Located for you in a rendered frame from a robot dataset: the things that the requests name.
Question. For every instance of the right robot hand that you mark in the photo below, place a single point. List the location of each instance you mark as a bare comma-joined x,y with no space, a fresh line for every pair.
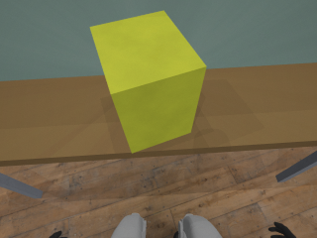
280,228

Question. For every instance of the right robot thigh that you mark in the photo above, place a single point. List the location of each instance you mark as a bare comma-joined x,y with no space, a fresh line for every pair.
195,226

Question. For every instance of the robot thigh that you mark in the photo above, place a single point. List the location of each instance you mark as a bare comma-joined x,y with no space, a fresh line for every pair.
195,226
131,226

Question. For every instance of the carton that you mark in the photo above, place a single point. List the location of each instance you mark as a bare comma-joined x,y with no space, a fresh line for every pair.
154,77

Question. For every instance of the left robot thigh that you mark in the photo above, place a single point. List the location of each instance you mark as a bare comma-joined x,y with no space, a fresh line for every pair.
131,226

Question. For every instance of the table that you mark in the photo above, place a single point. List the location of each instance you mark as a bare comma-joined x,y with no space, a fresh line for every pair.
74,119

